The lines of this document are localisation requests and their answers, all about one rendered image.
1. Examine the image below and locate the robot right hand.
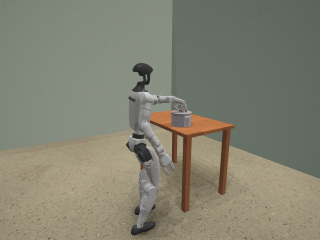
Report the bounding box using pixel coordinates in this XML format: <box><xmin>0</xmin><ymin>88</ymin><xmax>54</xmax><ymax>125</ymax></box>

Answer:
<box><xmin>159</xmin><ymin>153</ymin><xmax>175</xmax><ymax>175</ymax></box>

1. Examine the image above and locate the robot left hand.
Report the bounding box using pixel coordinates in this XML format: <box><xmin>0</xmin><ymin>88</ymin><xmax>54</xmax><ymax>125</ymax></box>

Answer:
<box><xmin>173</xmin><ymin>98</ymin><xmax>187</xmax><ymax>112</ymax></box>

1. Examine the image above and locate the pot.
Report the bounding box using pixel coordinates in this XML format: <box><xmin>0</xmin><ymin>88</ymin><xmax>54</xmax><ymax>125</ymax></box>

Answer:
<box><xmin>171</xmin><ymin>114</ymin><xmax>192</xmax><ymax>128</ymax></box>

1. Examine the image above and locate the lid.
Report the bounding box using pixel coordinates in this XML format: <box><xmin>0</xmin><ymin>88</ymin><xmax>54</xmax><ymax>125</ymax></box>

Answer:
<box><xmin>170</xmin><ymin>110</ymin><xmax>192</xmax><ymax>115</ymax></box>

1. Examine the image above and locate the right robot forearm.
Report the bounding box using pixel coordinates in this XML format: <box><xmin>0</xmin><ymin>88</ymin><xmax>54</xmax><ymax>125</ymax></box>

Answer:
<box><xmin>142</xmin><ymin>122</ymin><xmax>165</xmax><ymax>156</ymax></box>

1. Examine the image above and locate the robot left thigh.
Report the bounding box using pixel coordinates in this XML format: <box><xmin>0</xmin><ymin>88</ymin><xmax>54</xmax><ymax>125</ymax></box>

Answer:
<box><xmin>126</xmin><ymin>142</ymin><xmax>150</xmax><ymax>181</ymax></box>

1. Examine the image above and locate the table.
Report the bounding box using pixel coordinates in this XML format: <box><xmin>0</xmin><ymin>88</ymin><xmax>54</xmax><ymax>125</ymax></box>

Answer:
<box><xmin>140</xmin><ymin>110</ymin><xmax>235</xmax><ymax>212</ymax></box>

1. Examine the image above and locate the left robot forearm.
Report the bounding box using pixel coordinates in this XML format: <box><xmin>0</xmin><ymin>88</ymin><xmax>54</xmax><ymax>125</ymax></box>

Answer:
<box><xmin>156</xmin><ymin>95</ymin><xmax>178</xmax><ymax>104</ymax></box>

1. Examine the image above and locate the robot left upper arm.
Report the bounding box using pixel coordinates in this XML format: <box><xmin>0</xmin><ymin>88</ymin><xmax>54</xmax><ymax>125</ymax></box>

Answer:
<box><xmin>152</xmin><ymin>95</ymin><xmax>158</xmax><ymax>105</ymax></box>

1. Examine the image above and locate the left robot foot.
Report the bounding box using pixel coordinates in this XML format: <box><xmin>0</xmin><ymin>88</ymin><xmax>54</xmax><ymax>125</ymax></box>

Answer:
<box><xmin>134</xmin><ymin>204</ymin><xmax>156</xmax><ymax>215</ymax></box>

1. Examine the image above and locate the robot right upper arm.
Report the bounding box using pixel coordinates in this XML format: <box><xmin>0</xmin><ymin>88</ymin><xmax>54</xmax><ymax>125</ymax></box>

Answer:
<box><xmin>138</xmin><ymin>92</ymin><xmax>155</xmax><ymax>132</ymax></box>

